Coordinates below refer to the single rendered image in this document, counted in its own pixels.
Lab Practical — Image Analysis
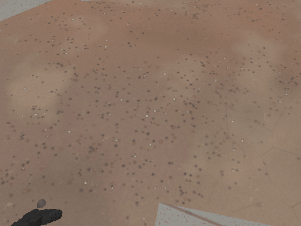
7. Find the robot left hand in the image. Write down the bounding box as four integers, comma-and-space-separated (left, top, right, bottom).
11, 208, 62, 226

